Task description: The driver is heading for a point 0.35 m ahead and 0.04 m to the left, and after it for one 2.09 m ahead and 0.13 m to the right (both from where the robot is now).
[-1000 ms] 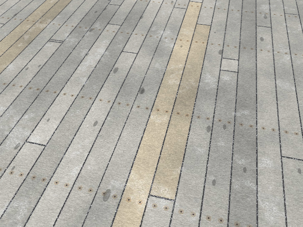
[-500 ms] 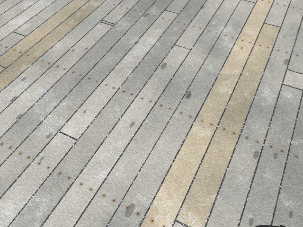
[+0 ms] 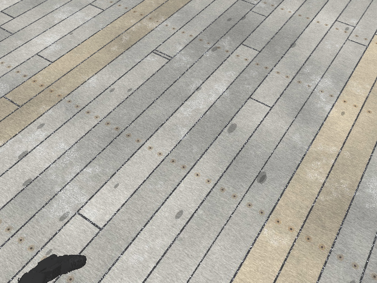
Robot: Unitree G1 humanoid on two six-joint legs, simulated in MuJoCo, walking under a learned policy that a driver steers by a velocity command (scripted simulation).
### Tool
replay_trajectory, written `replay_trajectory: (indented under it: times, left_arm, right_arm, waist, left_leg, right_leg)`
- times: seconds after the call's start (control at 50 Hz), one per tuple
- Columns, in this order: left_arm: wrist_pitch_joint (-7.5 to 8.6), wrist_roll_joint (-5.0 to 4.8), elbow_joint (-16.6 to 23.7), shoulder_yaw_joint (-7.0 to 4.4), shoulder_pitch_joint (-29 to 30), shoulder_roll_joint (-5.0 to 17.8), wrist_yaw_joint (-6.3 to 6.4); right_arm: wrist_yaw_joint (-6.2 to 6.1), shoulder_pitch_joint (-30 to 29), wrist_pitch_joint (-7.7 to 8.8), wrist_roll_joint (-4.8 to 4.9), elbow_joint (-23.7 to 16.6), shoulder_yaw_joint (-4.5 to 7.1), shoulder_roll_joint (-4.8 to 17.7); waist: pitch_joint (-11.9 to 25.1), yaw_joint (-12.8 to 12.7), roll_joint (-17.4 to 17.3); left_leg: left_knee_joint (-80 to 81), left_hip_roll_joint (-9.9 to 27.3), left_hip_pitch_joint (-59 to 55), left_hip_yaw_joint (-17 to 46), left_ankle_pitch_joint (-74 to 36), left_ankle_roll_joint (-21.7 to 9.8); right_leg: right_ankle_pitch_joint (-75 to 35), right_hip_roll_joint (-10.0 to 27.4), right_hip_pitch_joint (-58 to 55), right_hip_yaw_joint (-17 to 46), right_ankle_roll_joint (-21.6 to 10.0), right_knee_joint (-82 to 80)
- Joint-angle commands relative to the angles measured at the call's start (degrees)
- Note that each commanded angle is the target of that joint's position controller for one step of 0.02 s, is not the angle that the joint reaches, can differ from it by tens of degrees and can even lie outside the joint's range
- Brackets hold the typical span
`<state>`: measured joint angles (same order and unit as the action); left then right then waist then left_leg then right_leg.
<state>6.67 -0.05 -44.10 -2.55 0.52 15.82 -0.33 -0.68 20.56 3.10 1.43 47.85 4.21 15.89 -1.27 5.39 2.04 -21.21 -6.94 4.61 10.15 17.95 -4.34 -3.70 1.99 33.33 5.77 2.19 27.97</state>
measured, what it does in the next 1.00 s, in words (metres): walks ahead: right foot, then left foot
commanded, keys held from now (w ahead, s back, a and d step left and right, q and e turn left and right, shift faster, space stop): w+q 0.46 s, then w+e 0.30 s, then e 0.24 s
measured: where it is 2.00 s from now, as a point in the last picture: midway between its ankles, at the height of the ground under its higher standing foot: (144, 228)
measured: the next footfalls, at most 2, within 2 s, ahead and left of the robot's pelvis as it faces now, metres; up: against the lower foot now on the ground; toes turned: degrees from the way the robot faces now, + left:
right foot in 0.06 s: +0.23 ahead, -0.14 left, +0.00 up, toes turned +7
left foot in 0.60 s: +0.44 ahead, +0.19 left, +0.00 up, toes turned +22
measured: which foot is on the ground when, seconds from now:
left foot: down 0.00-0.08, up 0.10-0.58, down 0.60-1.00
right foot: up 0.00-0.04, down 0.06-0.58, up 0.60-1.00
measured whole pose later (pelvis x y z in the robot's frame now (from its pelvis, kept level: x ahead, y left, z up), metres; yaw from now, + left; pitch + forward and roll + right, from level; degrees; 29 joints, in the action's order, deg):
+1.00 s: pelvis +0.50 +0.10 +0.00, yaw +9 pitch +1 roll +2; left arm 1.5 -0.3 -44.7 -3.2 -6.9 15.5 -2.5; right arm -1.7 15.0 3.4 0.0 45.9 4.4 15.0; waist -3.0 2.5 2.4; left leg -17.5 -1.1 1.5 -13.3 17.0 -1.1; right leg 0.7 4.6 35.7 -0.6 0.5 39.1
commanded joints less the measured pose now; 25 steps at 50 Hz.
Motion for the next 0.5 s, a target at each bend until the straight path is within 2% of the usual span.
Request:
replay_trajectory:
  times: [0.02,0.04,0.06,0.08,0.1,0.12,0.14,0.16,0.18,0.2,0.22,0.26,0.3,0.32,0.34,0.4,0.42,0.46,0.5]
  left_arm:
    - [1.77,-0.44,4.87,-1.79,3.34,7.12,-0.63]
    - [2.06,-0.49,4.03,-2.20,-0.59,7.84,-0.51]
    - [2.34,0.08,2.51,-3.16,-7.53,9.92,-0.13]
    - [2.25,0.85,1.62,-4.04,-17.10,13.40,0.41]
    - [1.14,1.16,-0.35,-4.98,-21.51,16.58,0.24]
    - [0.79,-0.12,0.78,-3.72,-19.94,10.84,-0.07]
    - [0.42,-0.24,1.77,-2.72,-17.13,6.99,0.14]
    - [0.09,0.37,2.01,-2.41,-15.45,6.65,0.06]
    - [-0.29,0.71,1.47,-2.14,-13.24,5.85,0.02]
    - [-0.19,1.14,1.24,-1.96,-12.27,5.61,0.09]
    - [0.01,0.93,0.98,-1.86,-11.73,4.87,0.05]
    - [0.41,0.17,0.16,-2.13,-11.78,5.19,-0.09]
    - [0.59,0.12,-0.64,-2.79,-12.58,7.05,0.03]
    - [0.55,0.13,-1.01,-2.85,-13.41,6.93,0.05]
    - [0.34,0.28,-1.15,-3.14,-13.05,8.32,0.08]
    - [-0.22,0.01,-1.59,-3.14,-14.13,8.58,0.42]
    - [-0.47,-0.15,-1.92,-3.34,-14.91,9.57,0.52]
    - [-1.06,-0.57,-2.74,-3.53,-16.85,10.37,0.66]
    - [-1.71,-1.35,-4.37,-3.50,-19.75,10.73,0.31]
  right_arm:
    - [-0.76,0.72,-0.21,-0.10,-2.85,2.13,8.63]
    - [-0.79,-0.20,-0.40,-0.25,-3.28,2.08,8.50]
    - [-0.56,-1.05,-0.33,-0.45,-4.16,1.37,6.57]
    - [-0.25,-0.89,-0.12,-1.44,-5.54,0.13,3.42]
    - [-0.06,7.39,0.51,0.54,-7.08,-0.78,0.39]
    - [-0.29,7.53,0.52,1.31,-5.69,0.10,6.64]
    - [-0.29,1.59,0.19,0.97,-6.36,1.03,9.80]
    - [-0.37,-2.33,0.11,-0.12,-7.06,1.02,9.13]
    - [-0.37,-4.05,0.11,-0.45,-7.99,1.29,8.11]
    - [-0.05,-3.49,-0.16,0.07,-8.45,1.34,7.18]
    - [0.23,-3.17,-0.58,0.46,-8.66,1.21,5.99]
    - [0.41,-4.11,-1.38,0.44,-9.60,0.89,4.12]
    - [0.58,-6.46,-1.51,-0.09,-11.30,0.62,3.47]
    - [0.75,-7.31,-1.36,-0.23,-11.54,0.65,3.53]
    - [1.06,-8.09,-1.21,0.05,-12.28,0.38,2.88]
    - [2.21,-13.43,-0.69,0.00,-13.71,0.07,2.76]
    - [2.58,-15.66,-0.59,-0.03,-14.71,-0.25,2.09]
    - [3.26,-19.03,-0.59,0.04,-16.29,-0.37,2.16]
    - [3.59,-21.17,-0.49,-0.03,-17.69,-0.68,1.55]
  waist:
    - [1.16,-2.43,-8.22]
    - [2.43,-4.68,-9.71]
    - [7.20,-8.13,-8.91]
    - [16.02,-11.82,-2.97]
    - [22.02,-7.89,16.97]
    - [18.45,-8.77,12.03]
    - [10.96,-10.20,5.89]
    - [6.09,-10.08,0.95]
    - [3.31,-8.39,0.31]
    - [2.59,-6.82,3.23]
    - [1.81,-6.43,4.04]
    - [0.66,-6.03,3.32]
    - [0.12,-6.20,2.08]
    - [0.03,-6.66,1.13]
    - [0.47,-6.36,2.41]
    - [-0.79,-8.49,0.78]
    - [-1.40,-9.19,1.19]
    - [-2.57,-10.19,0.69]
    - [-3.39,-10.20,0.34]
  left_leg:
    - [-0.41,15.00,0.33,13.69,-15.59,-6.51]
    - [-3.23,14.51,0.88,14.34,-18.21,-5.85]
    - [-10.60,11.39,3.24,12.39,-21.00,-4.05]
    - [-26.52,7.45,10.93,7.02,-13.35,-1.74]
    - [-44.09,-0.19,32.51,-0.17,15.21,1.93]
    - [-51.92,5.25,39.30,1.25,15.15,2.32]
    - [-53.54,7.28,40.94,0.19,9.50,2.67]
    - [-51.91,9.21,38.19,-1.48,5.83,3.18]
    - [-49.57,10.44,38.04,-1.89,2.65,3.20]
    - [-48.35,12.30,35.49,-1.99,0.92,3.17]
    - [-47.02,12.99,34.38,-2.77,0.25,3.31]
    - [-44.32,13.66,35.10,-3.97,-1.03,3.79]
    - [-39.99,14.23,37.40,-4.04,-4.85,4.35]
    - [-38.18,13.83,38.12,-4.32,-7.24,4.27]
    - [-34.45,14.10,37.78,-4.76,-10.58,4.33]
    - [-24.94,13.06,35.36,-7.59,-18.33,3.66]
    - [-22.30,12.86,34.92,-8.69,-19.70,3.44]
    - [-18.77,12.28,34.93,-10.14,-19.54,2.73]
    - [-15.57,10.98,32.83,-10.55,-14.98,1.21]
  right_leg:
    - [5.66,-1.78,-6.60,-0.84,-1.47,-2.48]
    - [6.48,-1.82,-12.05,-1.57,-2.76,-3.81]
    - [6.43,0.09,-23.04,-0.72,-5.08,-4.45]
    - [9.67,9.85,-39.00,8.15,-8.78,-2.54]
    - [22.33,21.98,-56.64,34.56,-17.78,-7.35]
    - [33.05,22.57,-54.46,38.65,-16.60,-9.61]
    - [31.18,19.94,-47.35,28.77,-13.86,-10.57]
    - [18.01,17.01,-39.41,20.07,-12.09,-10.89]
    - [15.59,14.88,-34.83,16.29,-11.85,-13.04]
    - [13.41,14.03,-30.89,13.33,-11.99,-14.68]
    - [12.11,12.96,-28.80,10.16,-12.13,-16.44]
    - [8.59,12.13,-27.27,4.75,-12.65,-18.54]
    - [3.66,13.06,-28.00,1.52,-13.50,-19.64]
    - [-1.43,12.20,-29.01,-1.45,-12.84,-19.21]
    - [-1.19,12.64,-29.36,-2.79,-12.94,-19.59]
    - [-3.58,10.80,-30.24,-9.16,-11.33,-19.55]
    - [-2.98,11.58,-30.80,-9.83,-11.27,-19.57]
    - [-3.90,12.61,-33.51,-11.44,-10.73,-18.97]
    - [-6.62,14.21,-35.33,-10.94,-10.97,-18.01]
Velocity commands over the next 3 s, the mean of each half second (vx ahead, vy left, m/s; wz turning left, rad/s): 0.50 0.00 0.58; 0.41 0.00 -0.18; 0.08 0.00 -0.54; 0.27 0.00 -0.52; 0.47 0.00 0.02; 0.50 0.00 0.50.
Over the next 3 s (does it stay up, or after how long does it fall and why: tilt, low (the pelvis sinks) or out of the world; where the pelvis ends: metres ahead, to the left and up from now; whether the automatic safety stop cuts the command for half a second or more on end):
stays up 1.20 -0.14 -0.02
